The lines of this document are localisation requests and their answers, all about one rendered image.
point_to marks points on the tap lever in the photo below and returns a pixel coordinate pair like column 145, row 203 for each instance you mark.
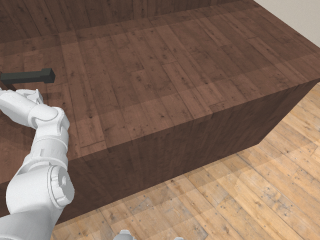
column 46, row 75

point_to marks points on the left robot forearm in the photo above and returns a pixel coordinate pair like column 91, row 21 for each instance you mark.
column 50, row 144

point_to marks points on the left robot upper arm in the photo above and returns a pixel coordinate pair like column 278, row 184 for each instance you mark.
column 36, row 200

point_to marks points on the left robot shin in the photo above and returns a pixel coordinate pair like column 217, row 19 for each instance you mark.
column 125, row 232

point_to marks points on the robot left hand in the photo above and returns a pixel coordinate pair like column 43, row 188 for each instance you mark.
column 18, row 104

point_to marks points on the counter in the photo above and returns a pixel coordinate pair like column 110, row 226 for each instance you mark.
column 152, row 89

